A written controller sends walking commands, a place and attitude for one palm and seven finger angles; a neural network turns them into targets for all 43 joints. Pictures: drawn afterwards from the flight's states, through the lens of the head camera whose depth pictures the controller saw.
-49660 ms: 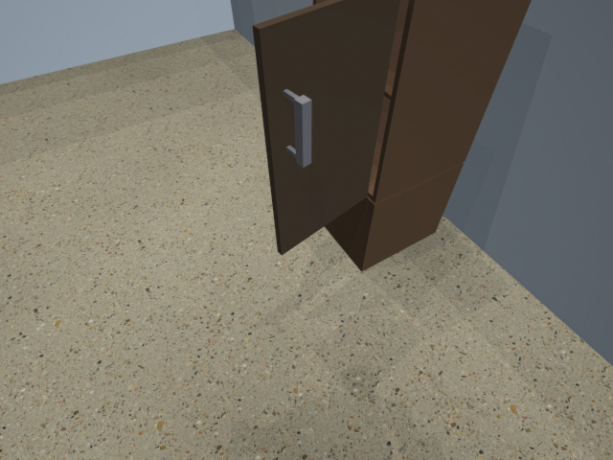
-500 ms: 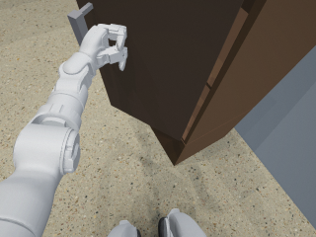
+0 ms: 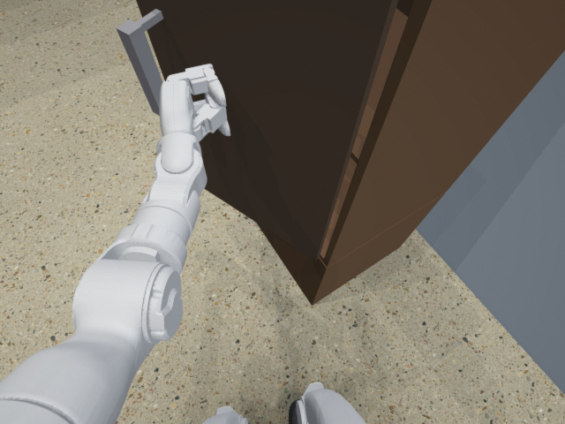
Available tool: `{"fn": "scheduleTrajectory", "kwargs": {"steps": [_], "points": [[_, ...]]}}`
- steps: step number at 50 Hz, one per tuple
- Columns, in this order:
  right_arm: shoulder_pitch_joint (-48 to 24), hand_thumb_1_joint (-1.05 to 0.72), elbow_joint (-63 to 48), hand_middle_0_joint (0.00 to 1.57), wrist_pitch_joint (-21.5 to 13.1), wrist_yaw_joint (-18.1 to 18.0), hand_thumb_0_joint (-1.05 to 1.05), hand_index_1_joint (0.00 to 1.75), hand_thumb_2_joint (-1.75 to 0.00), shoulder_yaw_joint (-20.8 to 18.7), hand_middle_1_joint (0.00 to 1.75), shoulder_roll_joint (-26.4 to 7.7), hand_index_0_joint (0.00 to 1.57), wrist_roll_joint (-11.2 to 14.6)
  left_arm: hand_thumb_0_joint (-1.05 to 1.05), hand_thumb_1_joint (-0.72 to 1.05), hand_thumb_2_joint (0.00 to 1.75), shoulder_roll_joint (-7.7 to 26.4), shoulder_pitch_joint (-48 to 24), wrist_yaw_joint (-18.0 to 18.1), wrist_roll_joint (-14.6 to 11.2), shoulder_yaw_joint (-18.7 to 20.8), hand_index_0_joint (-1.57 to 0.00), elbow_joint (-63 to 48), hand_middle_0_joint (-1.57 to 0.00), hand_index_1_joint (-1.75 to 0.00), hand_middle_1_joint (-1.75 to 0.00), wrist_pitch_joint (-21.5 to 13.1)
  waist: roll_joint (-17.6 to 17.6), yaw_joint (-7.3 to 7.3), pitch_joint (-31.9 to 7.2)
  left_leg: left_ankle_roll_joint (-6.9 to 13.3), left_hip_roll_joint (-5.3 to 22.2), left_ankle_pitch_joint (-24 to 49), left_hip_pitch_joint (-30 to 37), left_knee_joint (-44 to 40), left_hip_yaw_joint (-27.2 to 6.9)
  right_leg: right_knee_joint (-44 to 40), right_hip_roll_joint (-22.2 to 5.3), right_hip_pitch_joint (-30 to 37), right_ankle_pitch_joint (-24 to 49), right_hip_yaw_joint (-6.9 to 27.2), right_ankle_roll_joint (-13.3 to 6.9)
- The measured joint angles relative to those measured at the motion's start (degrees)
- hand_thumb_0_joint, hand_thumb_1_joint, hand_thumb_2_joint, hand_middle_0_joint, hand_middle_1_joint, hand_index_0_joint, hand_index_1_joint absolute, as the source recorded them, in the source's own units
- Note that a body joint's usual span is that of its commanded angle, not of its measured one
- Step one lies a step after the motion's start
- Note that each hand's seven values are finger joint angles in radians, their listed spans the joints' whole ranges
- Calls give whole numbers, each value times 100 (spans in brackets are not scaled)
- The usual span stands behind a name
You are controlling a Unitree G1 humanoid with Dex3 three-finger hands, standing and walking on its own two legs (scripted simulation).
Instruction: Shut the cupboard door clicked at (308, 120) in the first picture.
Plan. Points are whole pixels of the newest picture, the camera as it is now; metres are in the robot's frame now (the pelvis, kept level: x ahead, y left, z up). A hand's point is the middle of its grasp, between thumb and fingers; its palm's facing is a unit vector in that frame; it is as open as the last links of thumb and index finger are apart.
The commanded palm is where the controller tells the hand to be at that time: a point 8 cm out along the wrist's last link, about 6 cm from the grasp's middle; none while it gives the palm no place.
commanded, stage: pull the fist back off the door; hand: left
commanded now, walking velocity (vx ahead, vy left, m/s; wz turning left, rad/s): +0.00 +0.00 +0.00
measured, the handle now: (158, 66) +0.61 +0.11 +0.11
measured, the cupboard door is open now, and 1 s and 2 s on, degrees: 23 23 23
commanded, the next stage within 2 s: draw the hand back to the body in 0.56 s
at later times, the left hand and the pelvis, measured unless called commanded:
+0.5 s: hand (219, 158) +0.43 +0.03 +0.11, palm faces -0.05 -1.00 -0.01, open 3.1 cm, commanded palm +0.41 +0.09 +0.11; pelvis -0.02 +0.00 +0.01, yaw +1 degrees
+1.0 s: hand (149, 194) +0.38 +0.10 +0.13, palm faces -0.02 -1.00 +0.00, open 3.1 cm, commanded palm +0.33 +0.15 +0.14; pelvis -0.02 +0.01 +0.03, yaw -1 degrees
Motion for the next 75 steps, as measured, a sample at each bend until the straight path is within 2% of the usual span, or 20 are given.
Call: {"fn": "scheduleTrajectory", "kwargs": {"steps": [3,6,9,11,17,22,29,36,39,43,48,60,63,67,75], "points": [[-1,-91,-60,20,46,-83,0,30,-90,16,30,7,20,73,1,89,91,-9,235,-84,-193,161,-130,-44,-130,-150,-149,14,-7,20,49,-12,28,71,325,-214,47,-197,42,300,81,60,-7],[4,-91,-103,20,15,-118,0,30,-90,-4,30,-25,20,111,2,89,90,12,447,-149,-253,135,-130,-189,-130,-150,-149,-181,-30,80,57,-25,39,124,546,-347,61,-317,60,509,132,82,-22],[-11,-91,-108,20,31,-115,0,30,-90,-57,30,-86,20,162,2,89,90,25,655,-262,-279,-63,-130,-320,-130,-150,-149,-314,-61,186,23,-35,34,154,685,-410,50,-371,58,650,153,76,-29],[-44,-91,-99,20,58,-118,0,30,-90,-95,30,-137,20,208,1,90,90,-15,790,-341,-349,-252,-130,-378,-130,-150,-150,-280,-75,266,15,-38,23,178,765,-440,20,-410,45,744,168,50,-26],[-283,-91,-101,19,21,-207,0,30,-90,-174,30,-264,19,288,1,90,90,-379,1295,-351,-604,-742,-130,-759,-130,-150,-150,-193,-123,434,100,-27,-29,268,952,-507,-78,-514,-11,987,233,-43,-19],[-592,-91,-106,19,-108,-272,0,30,-90,-173,30,-265,19,280,1,90,90,-620,1532,-145,-503,-1004,-130,-1040,-130,-150,-150,-359,-159,446,154,-5,-73,291,984,-457,-78,-437,-59,1014,236,-48,0],[-800,-91,-177,19,-119,-310,0,30,-90,-24,30,-103,19,281,1,89,90,-610,1522,-25,-416,-915,-131,-985,-130,-150,-150,-272,-184,414,155,18,-92,331,1069,-491,8,-403,-76,1047,266,36,28],[-648,-91,-117,20,-145,-311,0,30,-90,56,30,-6,20,280,1,89,90,-436,1379,-143,-526,-813,-131,-837,-130,-150,-150,-274,-163,422,154,30,-95,357,1031,-484,4,-422,-80,1025,304,30,36],[-522,-91,-107,20,-101,-311,0,30,-90,42,30,-28,20,299,1,89,90,-390,1629,-295,-567,-700,-130,-1139,-130,-150,-150,-239,-147,462,136,39,-85,359,1094,-536,54,-460,-63,1064,319,83,45],[-351,-91,-161,20,-32,-342,1,30,-90,-11,30,-81,20,367,1,90,90,-339,2403,-521,-696,-684,-130,-2013,-130,-150,-150,-62,-112,562,130,53,-66,382,1388,-734,137,-620,-27,1314,358,181,66],[-377,-91,-229,20,-10,-468,1,30,-90,-42,30,-133,20,495,1,90,90,-245,3348,-775,-872,-833,-130,-3135,-130,-150,-150,361,-99,689,222,62,-59,449,1846,-1005,119,-921,-6,1791,435,185,83],[-1254,-91,-562,19,-187,-756,1,30,-90,75,30,-176,19,702,1,90,90,-10,4796,-1340,-1176,-1107,-128,-5266,-128,-148,-147,1474,-77,1051,324,102,-159,632,2723,-1522,-53,-1463,-90,2743,561,58,131],[-1510,-91,-644,19,-139,-825,1,30,-90,117,30,-100,19,630,1,90,90,168,5262,-1160,-907,-1280,-124,-5891,-123,-143,-142,1629,-68,1120,433,120,-185,719,3056,-1771,-77,-1689,-106,3074,622,52,141],[-1692,-91,-707,19,-21,-896,1,30,-90,204,30,-6,19,546,1,89,90,316,5898,-941,-685,-1401,-116,-6607,-115,-134,-133,1708,-46,1221,556,120,-210,873,3470,-2160,-131,-2084,-118,3507,763,25,166],[-1657,-91,-621,20,93,-904,1,30,-90,336,30,83,20,425,1,89,90,516,6843,-678,-505,-1147,-96,-7560,-96,-112,-112,1891,83,1358,716,153,-258,1055,3994,-2656,-219,-2615,-149,4071,933,-27,212]]}}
